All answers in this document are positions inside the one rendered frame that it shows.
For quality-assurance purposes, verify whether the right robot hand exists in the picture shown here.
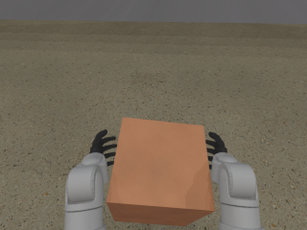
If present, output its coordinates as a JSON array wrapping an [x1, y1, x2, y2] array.
[[205, 131, 227, 170]]

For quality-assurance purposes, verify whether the left robot hand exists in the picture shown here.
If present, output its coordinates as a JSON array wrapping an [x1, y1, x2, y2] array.
[[89, 129, 117, 166]]

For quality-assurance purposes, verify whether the robot right forearm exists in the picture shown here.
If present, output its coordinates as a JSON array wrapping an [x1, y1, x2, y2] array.
[[211, 152, 265, 230]]

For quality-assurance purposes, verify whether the carton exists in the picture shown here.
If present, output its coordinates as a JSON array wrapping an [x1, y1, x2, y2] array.
[[106, 117, 215, 226]]

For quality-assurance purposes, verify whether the robot left forearm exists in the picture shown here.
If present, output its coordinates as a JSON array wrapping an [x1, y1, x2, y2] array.
[[64, 152, 109, 230]]

